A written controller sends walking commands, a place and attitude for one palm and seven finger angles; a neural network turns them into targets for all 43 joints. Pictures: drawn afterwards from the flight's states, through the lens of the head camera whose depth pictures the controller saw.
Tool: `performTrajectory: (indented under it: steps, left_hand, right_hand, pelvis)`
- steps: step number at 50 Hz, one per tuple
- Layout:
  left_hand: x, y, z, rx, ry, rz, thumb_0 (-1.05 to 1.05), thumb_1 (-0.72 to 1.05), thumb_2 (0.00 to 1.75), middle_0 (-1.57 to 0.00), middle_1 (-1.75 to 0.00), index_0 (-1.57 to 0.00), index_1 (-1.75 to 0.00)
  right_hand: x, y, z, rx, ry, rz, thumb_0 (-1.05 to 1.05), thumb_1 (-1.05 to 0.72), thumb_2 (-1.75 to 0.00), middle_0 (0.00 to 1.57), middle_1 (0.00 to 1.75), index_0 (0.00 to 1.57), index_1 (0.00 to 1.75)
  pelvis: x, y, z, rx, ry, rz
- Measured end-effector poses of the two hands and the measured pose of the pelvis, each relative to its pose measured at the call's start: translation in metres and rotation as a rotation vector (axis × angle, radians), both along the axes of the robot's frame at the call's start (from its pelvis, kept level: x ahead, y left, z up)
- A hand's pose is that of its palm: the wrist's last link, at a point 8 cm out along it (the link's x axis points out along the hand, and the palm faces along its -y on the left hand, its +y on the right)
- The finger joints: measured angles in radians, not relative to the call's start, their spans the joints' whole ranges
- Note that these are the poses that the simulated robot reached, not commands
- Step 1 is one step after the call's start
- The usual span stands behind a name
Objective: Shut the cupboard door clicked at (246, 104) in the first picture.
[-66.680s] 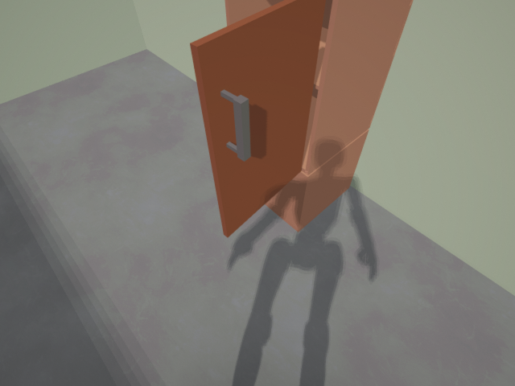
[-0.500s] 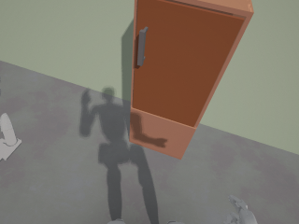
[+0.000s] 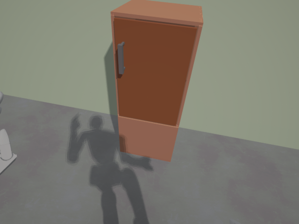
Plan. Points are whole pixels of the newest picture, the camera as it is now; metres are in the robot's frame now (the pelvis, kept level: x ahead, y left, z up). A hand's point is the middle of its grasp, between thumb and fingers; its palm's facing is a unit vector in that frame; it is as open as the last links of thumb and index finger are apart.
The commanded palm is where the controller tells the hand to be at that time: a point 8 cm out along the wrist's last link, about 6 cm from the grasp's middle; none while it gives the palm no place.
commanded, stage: stop stepping back and stand still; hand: left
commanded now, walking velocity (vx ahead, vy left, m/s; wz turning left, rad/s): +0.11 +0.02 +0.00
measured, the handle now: (122, 58) +0.86 +0.17 +0.09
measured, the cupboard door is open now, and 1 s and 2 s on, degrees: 0 0 0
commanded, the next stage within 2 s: let the arm hang, fingers relaxed in 0.42 s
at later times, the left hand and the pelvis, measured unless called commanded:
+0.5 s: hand out of the picture +0.16 +0.28 +0.18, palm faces +0.48 -0.77 -0.43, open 7.4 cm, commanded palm none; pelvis -0.05 +0.01 +0.01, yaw +1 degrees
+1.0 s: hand out of the picture -0.13 +0.20 -0.16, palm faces +0.06 -0.98 -0.18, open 7.2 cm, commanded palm none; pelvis -0.07 +0.01 +0.01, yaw +2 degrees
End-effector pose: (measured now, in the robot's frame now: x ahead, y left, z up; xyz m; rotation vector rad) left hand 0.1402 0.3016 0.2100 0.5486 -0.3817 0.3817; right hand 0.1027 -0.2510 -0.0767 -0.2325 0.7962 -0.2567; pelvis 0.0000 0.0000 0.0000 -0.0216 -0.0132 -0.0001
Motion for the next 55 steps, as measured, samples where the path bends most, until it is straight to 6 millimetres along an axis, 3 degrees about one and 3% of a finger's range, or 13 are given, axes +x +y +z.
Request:
performTrajectory:
  steps: [5,12,16,22,26,28,32,37,41,44,48,52,55]
  left_hand:
    - [-0.004,0.014,-0.014,-0.094,0.014,0.087,0.01,0.89,0.9,-0.21,-0.3,-0.21,-0.3]
    - [-0.025,-0.007,-0.018,-0.082,0.077,0.009,0.02,0.89,0.9,-0.21,-0.3,-0.21,-0.3]
    - [-0.032,-0.001,-0.009,-0.036,0.014,-0.006,0.01,0.89,0.9,-0.21,-0.3,-0.22,-0.3]
    - [-0.023,0.022,-0.01,-0.05,0.045,0.095,0.01,0.89,0.9,-0.21,-0.3,-0.21,-0.3]
    - [-0.027,0.012,-0.015,-0.068,0.127,0.091,0.01,0.89,0.9,-0.21,-0.3,-0.21,-0.3]
    - [-0.025,0.007,-0.041,-0.068,0.228,0.053,0.01,0.9,0.9,-0.2,-0.3,-0.21,-0.3]
    - [-0.022,0.001,-0.159,-0.226,0.693,0.061,0.0,0.9,0.9,-0.2,-0.3,-0.2,-0.3]
    - [-0.082,-0.039,-0.293,-0.467,1.203,0.07,0.01,0.91,0.9,-0.2,-0.3,-0.2,-0.3]
    - [-0.146,-0.067,-0.348,-0.633,1.456,0.114,0.01,0.94,0.9,-0.2,-0.3,-0.21,-0.3]
    - [-0.191,-0.064,-0.36,-0.678,1.587,0.171,0.0,0.98,0.89,-0.21,-0.3,-0.21,-0.3]
    - [-0.247,-0.056,-0.353,-0.697,1.725,0.263,0.0,0.96,0.9,-0.21,-0.3,-0.21,-0.3]
    - [-0.291,-0.043,-0.335,-0.68,1.805,0.369,0.0,0.94,0.9,-0.2,-0.3,-0.21,-0.3]
    - [-0.31,-0.034,-0.325,-0.655,1.832,0.428,0.0,0.93,0.9,-0.2,-0.3,-0.2,-0.3]
  right_hand:
    - [-0.019,-0.005,0.001,-0.01,-0.002,-0.017,0.01,-0.91,-0.89,0.2,0.3,0.2,0.3]
    - [-0.03,0.005,0.005,0.011,0.005,0.023,0.01,-0.91,-0.89,0.2,0.3,0.2,0.3]
    - [-0.025,0.012,0.0,-0.001,0.006,0.029,0.01,-0.9,-0.89,0.2,0.3,0.21,0.3]
    - [-0.01,0.033,0.006,0.048,-0.056,0.059,0.01,-0.91,-0.89,0.2,0.3,0.2,0.3]
    - [-0.006,0.042,0.01,0.098,-0.067,0.099,0.01,-0.9,-0.89,0.2,0.3,0.21,0.3]
    - [-0.004,0.042,0.002,0.115,-0.059,0.152,0.01,-0.9,-0.89,0.21,0.3,0.21,0.3]
    - [-0.006,0.026,-0.026,0.105,0.04,0.172,0.01,-0.9,-0.89,0.21,0.3,0.21,0.3]
    - [-0.039,0.005,-0.033,0.043,0.167,0.11,0.01,-0.91,-0.89,0.21,0.3,0.21,0.3]
    - [-0.082,-0.003,-0.027,-0.009,0.319,0.061,0.01,-0.91,-0.89,0.2,0.3,0.2,0.3]
    - [-0.114,-0.003,-0.024,-0.023,0.442,0.037,0.01,-0.91,-0.89,0.2,0.3,0.2,0.3]
    - [-0.145,0.002,-0.028,-0.004,0.556,0.014,0.01,-0.91,-0.89,0.2,0.3,0.2,0.3]
    - [-0.159,0.008,-0.037,0.04,0.594,0.005,0.01,-0.91,-0.89,0.2,0.3,0.2,0.3]
    - [-0.159,0.013,-0.045,0.074,0.577,-0.001,0.01,-0.91,-0.89,0.2,0.3,0.2,0.3]
  pelvis:
    - [-0.018,0.002,0.003,-0.005,-0.009,0.008]
    - [-0.037,0.001,0.006,-0.013,-0.01,0.006]
    - [-0.032,0.007,0.0,-0.021,-0.027,0.01]
    - [-0.043,0.008,0.007,0.007,-0.018,0.002]
    - [-0.051,0.004,0.013,0.002,0.007,0.022]
    - [-0.053,0.005,0.011,-0.007,0.016,0.014]
    - [-0.055,0.011,0.0,-0.022,0.009,0.024]
    - [-0.057,0.013,-0.006,-0.008,-0.024,0.031]
    - [-0.058,0.012,-0.002,-0.009,-0.034,0.037]
    - [-0.061,0.011,0.003,-0.014,-0.024,0.042]
    - [-0.065,0.013,0.01,-0.012,-0.009,0.044]
    - [-0.068,0.015,0.014,-0.008,-0.011,0.041]
    - [-0.068,0.015,0.015,-0.011,-0.028,0.035]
